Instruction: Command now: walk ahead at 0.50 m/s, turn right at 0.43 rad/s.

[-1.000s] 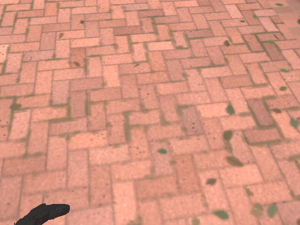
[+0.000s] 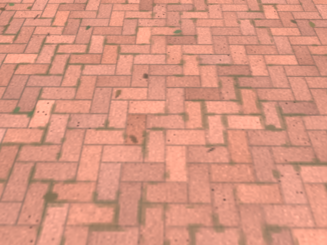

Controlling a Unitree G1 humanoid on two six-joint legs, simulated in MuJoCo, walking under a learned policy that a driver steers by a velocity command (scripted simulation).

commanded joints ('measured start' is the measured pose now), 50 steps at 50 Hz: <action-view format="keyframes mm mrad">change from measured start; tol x32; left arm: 1 -97 89 23 -114 1 -14 -18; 5 334 317 124 -43 -3 5 13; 31 368 53 18 -43 10 -11 56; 50 -140 63 17 -162 2 -40 16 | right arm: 1 -8 -184 -50 -34 11 14 -15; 25 -360 -85 5 -194 5 -42 32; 32 142 -192 -41 -73 9 -37 31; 50 72 -168 -19 25 20 1 4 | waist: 1 16 105 48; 6 132 -197 -388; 25 156 -28 29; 31 -7 304 -373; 50 -24 105 44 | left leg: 1 26 321 -34 61 693 117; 4 -87 254 32 527 968 44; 6 -756 -35 -144 1173 -248 -57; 7 -866 29 -283 1215 -223 -24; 20 -627 116 -178 431 446 -73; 27 -654 87 -188 292 281 11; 29 -376 50 -146 257 289 64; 32 286 424 -908 120 -62 296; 37 -199 275 -487 -1 177 212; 50 -113 265 -266 -19 381 176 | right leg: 1 -7 29 -50 -29 -121 -47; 4 446 140 -95 -78 -155 -132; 6 1037 -252 791 -263 -325 -408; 14 444 -87 272 -414 81 -280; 29 638 -73 188 -97 357 -133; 33 -122 88 142 679 -550 -22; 50 29 12 5 -85 14 15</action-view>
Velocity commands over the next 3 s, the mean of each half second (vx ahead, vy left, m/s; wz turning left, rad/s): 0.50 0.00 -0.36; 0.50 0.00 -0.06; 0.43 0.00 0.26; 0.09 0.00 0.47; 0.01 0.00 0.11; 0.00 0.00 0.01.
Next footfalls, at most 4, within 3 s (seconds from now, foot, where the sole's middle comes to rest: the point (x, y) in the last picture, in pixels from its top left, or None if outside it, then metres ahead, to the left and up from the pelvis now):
0.08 right None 0.23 -0.12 -0.77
0.60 left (152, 227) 0.55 0.04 -0.77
1.12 right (215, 173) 0.79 -0.25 -0.77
1.60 left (165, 139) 0.99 -0.04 -0.77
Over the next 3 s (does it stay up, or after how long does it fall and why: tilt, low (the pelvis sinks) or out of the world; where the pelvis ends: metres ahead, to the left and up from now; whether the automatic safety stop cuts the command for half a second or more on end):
stays up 0.97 -0.18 0.00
